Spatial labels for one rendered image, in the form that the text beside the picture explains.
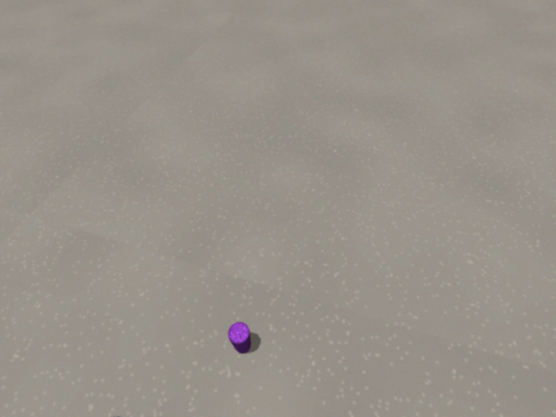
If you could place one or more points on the cup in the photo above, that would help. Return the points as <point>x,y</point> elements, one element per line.
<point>239,335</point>

